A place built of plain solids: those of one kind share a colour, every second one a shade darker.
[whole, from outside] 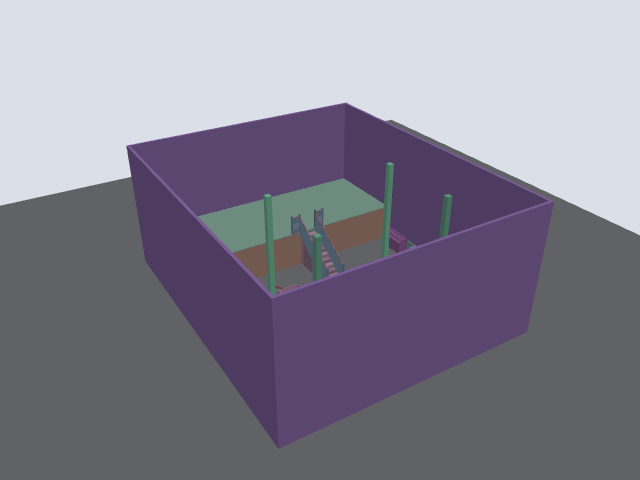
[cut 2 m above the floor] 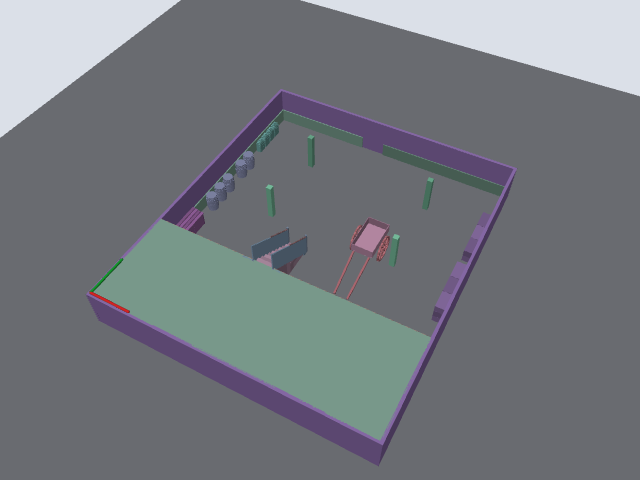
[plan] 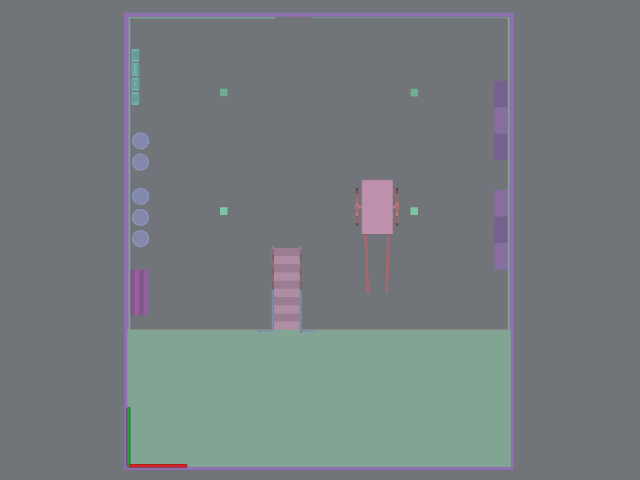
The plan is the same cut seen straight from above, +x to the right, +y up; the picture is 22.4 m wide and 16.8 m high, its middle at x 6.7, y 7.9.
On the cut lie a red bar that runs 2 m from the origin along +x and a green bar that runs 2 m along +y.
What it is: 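An aisled barn 13.3 x 15.7 m, 7.0 m high; a nave 6.7 m broad between two rows of posts 0.27 m square, 4.2 m apart, aisles 3.3 m broad; at the rear a loft 4.8 m deep at 2.05 m over closed bays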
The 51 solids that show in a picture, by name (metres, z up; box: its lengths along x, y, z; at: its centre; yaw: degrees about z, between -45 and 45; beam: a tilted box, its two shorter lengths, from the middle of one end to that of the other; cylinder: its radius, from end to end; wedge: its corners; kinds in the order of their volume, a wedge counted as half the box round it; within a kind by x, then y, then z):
{
 "loft_1": {"box": [13.43, 4.81, 2.1], "at": [6.67, 2.35, 1.0]},
 "wall_1": {"box": [0.15, 16.01, 7.09], "at": [-0.07, 7.86, 3.5]},
 "wall_2": {"box": [13.63, 0.15, 7.09], "at": [6.67, -0.07, 3.5]},
 "wall_3": {"box": [13.63, 0.15, 7.09], "at": [6.67, 15.79, 3.5]},
 "wall_4": {"box": [0.15, 16.01, 7.09], "at": [13.4, 7.86, 3.5]},
 "stair_1": {"box": [0.9, 0.85, 1.91], "at": [5.54, 4.62, 0.91]},
 "stair_2": {"box": [0.9, 0.85, 1.72], "at": [5.54, 4.91, 0.81]},
 "stair_3": {"box": [0.9, 0.85, 1.54], "at": [5.54, 5.2, 0.72]},
 "stair_4": {"box": [0.9, 0.85, 1.35], "at": [5.54, 5.48, 0.63]},
 "stair_5": {"box": [0.9, 0.85, 1.17], "at": [5.54, 5.77, 0.53]},
 "stair_6": {"box": [0.9, 0.85, 0.98], "at": [5.54, 6.06, 0.44]},
 "stair_7": {"box": [0.9, 0.85, 0.79], "at": [5.54, 6.34, 0.35]},
 "stair_8": {"box": [0.9, 0.85, 0.61], "at": [5.54, 6.63, 0.25]},
 "stair_9": {"box": [0.9, 0.85, 0.42], "at": [5.54, 6.91, 0.16]},
 "stair_10": {"box": [0.9, 0.85, 0.24], "at": [5.54, 7.2, 0.07]},
 "post_1": {"box": [0.27, 0.27, 7.09], "at": [3.33, 8.91, 3.5]},
 "post_2": {"box": [0.27, 0.27, 7.09], "at": [3.33, 13.06, 3.5]},
 "post_3": {"box": [0.27, 0.27, 7.09], "at": [10.0, 8.91, 3.5]},
 "post_4": {"box": [0.27, 0.27, 7.09], "at": [10.0, 13.06, 3.5]},
 "dwarf_1": {"box": [0.06, 10.95, 0.77], "at": [0.03, 10.23, 0.34]},
 "dwarf_2": {"box": [5.08, 0.06, 0.77], "at": [2.6, 15.68, 0.34]},
 "dwarf_3": {"box": [6.89, 0.06, 0.77], "at": [9.82, 15.68, 0.34]},
 "dwarf_4": {"box": [0.06, 10.95, 0.77], "at": [13.3, 10.23, 0.34]},
 "bales_1": {"box": [0.46, 0.92, 0.36], "at": [13.03, 7.33, 0.54]},
 "bales_2": {"box": [0.46, 0.92, 0.36], "at": [13.03, 7.33, 0.9]},
 "bales_3": {"box": [0.46, 0.92, 0.36], "at": [13.03, 8.26, 0.9]},
 "bales_4": {"box": [0.46, 0.92, 0.36], "at": [13.03, 9.19, 0.9]},
 "bales_5": {"box": [0.46, 0.92, 0.36], "at": [13.03, 11.16, 0.54]},
 "bales_6": {"box": [0.46, 0.92, 0.36], "at": [13.03, 12.09, 0.54]},
 "bales_7": {"box": [0.46, 0.92, 0.36], "at": [13.03, 13.02, 0.54]},
 "bin_1": {"box": [0.16, 1.6, 0.18], "at": [0.14, 6.06, 0.78]},
 "bin_2": {"box": [0.16, 1.6, 0.15], "at": [0.3, 6.06, 0.76]},
 "bin_3": {"box": [0.6, 1.56, 0.74], "at": [0.36, 6.06, 0.32]},
 "bin_4": {"box": [0.16, 1.6, 0.11], "at": [0.45, 6.06, 0.74]},
 "bin_5": {"box": [0.16, 1.6, 0.07], "at": [0.61, 6.06, 0.72]},
 "stair_guard_panel_1": {"wedge": [[5.01, 4.71, 1.87], [5.01, 4.71, 2.98], [5.01, 7.63, -0.02], [5.01, 7.63, 1.09], [5.07, 4.71, 1.87], [5.07, 4.71, 2.98], [5.07, 7.63, -0.02], [5.07, 7.63, 1.09]]},
 "stair_guard_panel_2": {"wedge": [[6.01, 4.71, 1.87], [6.01, 4.71, 2.98], [6.01, 7.63, -0.02], [6.01, 7.63, 1.09], [6.07, 4.71, 1.87], [6.07, 4.71, 2.98], [6.07, 7.63, -0.02], [6.07, 7.63, 1.09]]},
 "face_1": {"box": [5.09, 0.012, 2.07], "at": [2.54, 4.77, 0.98]},
 "face_2": {"box": [7.34, 0.012, 2.07], "at": [9.66, 4.77, 0.98]},
 "cart_rod_1": {"wedge": [[8.25, 8.09, 0.87], [8.25, 8.12, 0.79], [8.32, 6.04, 0.09], [8.32, 6.07, 0.0], [8.35, 8.1, 0.87], [8.35, 8.13, 0.79], [8.42, 6.05, 0.09], [8.42, 6.08, 0.0]]},
 "cart_rod_2": {"wedge": [[8.98, 6.05, 0.09], [8.98, 6.08, 0.0], [9.05, 8.1, 0.87], [9.05, 8.13, 0.79], [9.08, 6.04, 0.09], [9.08, 6.07, 0.0], [9.15, 8.09, 0.87], [9.15, 8.12, 0.79]]},
 "cart_1": {"box": [0.029, 1.9, 0.42], "at": [8.16, 9.06, 1.1]},
 "cart_2": {"box": [1.04, 0.028, 0.42], "at": [8.7, 8.12, 1.1]},
 "cart_3": {"box": [1.1, 1.9, 0.03], "at": [8.7, 9.06, 0.88]},
 "cart_4": {"box": [1.04, 0.028, 0.42], "at": [8.7, 10.0, 1.1]},
 "cart_5": {"box": [0.029, 1.9, 0.42], "at": [9.23, 9.06, 1.1]},
 "cask_1": {"cylinder": 0.26, "from": [0.42, 7.95, 0.85], "to": [0.42, 7.95, 0.9]},
 "cask_2": {"cylinder": 0.26, "from": [0.42, 8.69, 0.85], "to": [0.42, 8.69, 0.9]},
 "cask_3": {"cylinder": 0.26, "from": [0.42, 9.43, 0.85], "to": [0.42, 9.43, 0.9]},
 "cask_4": {"cylinder": 0.26, "from": [0.42, 10.62, 0.85], "to": [0.42, 10.62, 0.9]},
 "cask_5": {"cylinder": 0.26, "from": [0.42, 11.37, 0.85], "to": [0.42, 11.37, 0.9]}
}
